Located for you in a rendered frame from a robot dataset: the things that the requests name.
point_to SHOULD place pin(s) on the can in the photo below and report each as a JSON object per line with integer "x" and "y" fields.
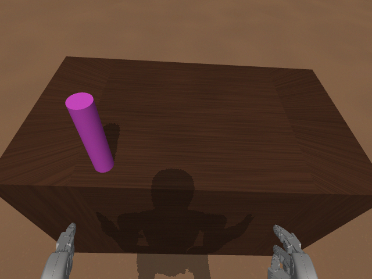
{"x": 84, "y": 114}

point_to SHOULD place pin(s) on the left robot hand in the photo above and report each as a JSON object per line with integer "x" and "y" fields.
{"x": 59, "y": 264}

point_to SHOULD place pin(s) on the right robot hand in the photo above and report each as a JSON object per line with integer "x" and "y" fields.
{"x": 297, "y": 265}

